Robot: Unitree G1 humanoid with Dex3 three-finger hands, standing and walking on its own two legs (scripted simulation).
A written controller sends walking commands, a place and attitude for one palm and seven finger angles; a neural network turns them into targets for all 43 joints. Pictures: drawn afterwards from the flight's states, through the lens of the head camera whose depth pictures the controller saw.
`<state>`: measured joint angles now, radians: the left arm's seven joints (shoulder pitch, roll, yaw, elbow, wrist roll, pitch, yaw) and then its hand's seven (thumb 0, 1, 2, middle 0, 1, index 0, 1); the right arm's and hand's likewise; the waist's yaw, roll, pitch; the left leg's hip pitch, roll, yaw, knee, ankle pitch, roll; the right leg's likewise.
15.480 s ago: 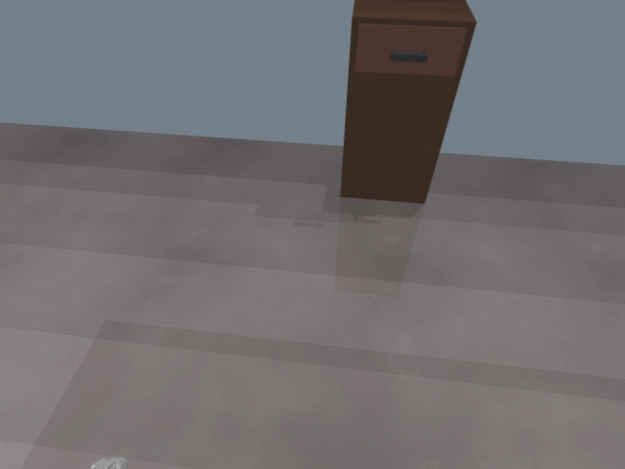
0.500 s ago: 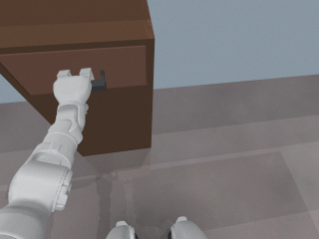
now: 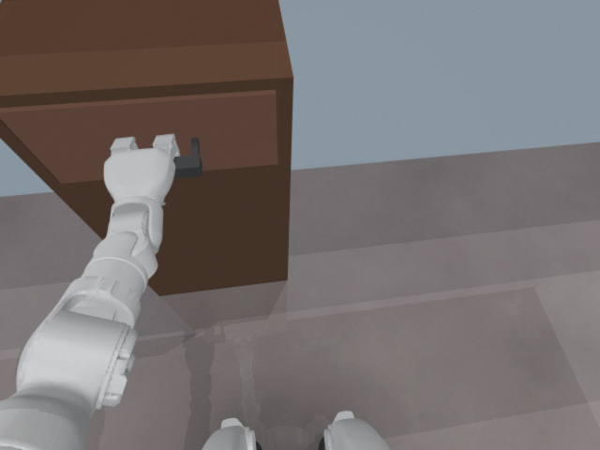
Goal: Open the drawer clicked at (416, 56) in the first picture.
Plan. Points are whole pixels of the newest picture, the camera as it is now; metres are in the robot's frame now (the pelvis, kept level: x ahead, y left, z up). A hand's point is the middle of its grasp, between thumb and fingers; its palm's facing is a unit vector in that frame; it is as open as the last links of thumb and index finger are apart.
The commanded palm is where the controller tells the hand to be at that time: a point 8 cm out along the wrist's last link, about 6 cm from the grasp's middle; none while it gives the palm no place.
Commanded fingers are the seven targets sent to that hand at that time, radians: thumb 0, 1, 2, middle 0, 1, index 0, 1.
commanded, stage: pull the drawer open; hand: left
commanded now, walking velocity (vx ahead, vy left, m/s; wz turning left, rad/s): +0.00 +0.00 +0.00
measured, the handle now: (158, 158) +0.54 +0.18 +0.00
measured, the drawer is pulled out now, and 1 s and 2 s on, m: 0.00 0.14 0.25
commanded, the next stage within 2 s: none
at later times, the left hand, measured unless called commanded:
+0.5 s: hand (153, 231) +0.43 +0.18 -0.02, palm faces -0.04 -0.05 -1.00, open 5.7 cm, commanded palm +0.39 +0.17 +0.04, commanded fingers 0.00 0.90 0.90 -0.40 -1.35 -0.40 -1.35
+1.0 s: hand (151, 281) +0.35 +0.17 -0.02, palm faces -0.02 -0.05 -1.00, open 5.6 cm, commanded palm +0.32 +0.17 +0.04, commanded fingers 0.00 0.90 0.90 -0.40 -1.35 -0.40 -1.35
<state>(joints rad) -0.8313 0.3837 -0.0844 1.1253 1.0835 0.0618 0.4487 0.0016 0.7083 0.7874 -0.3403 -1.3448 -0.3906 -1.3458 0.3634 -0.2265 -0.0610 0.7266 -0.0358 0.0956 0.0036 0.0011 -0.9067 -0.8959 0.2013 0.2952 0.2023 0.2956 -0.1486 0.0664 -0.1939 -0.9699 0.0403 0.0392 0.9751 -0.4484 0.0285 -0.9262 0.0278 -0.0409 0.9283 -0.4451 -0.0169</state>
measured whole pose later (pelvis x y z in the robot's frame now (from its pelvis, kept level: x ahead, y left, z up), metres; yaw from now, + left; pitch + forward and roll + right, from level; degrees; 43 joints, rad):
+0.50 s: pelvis +0.01 +0.00 +0.01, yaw +0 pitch +21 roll -1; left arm -0.55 0.27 -0.12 0.91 1.10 0.06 0.50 0.01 0.71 0.79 -0.31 -1.35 -0.40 -1.35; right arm 0.27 -0.22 -0.08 0.69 -0.03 0.13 0.01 0.00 -0.91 -0.90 0.20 0.30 0.20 0.30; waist -0.07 0.05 -0.21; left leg -0.81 0.03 0.05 0.90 -0.45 0.03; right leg -0.78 0.02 -0.03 0.87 -0.45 -0.02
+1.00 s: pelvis +0.00 -0.01 +0.02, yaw +1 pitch +16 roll +0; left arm -0.31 0.24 -0.18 0.71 1.10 0.09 0.51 0.01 0.70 0.82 -0.32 -1.35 -0.41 -1.35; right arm 0.23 -0.21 -0.07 0.67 -0.02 0.13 -0.01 0.00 -0.91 -0.90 0.20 0.30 0.20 0.30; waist -0.03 0.06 -0.19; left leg -0.74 0.03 0.04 0.88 -0.42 0.01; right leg -0.72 0.02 -0.04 0.88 -0.44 -0.03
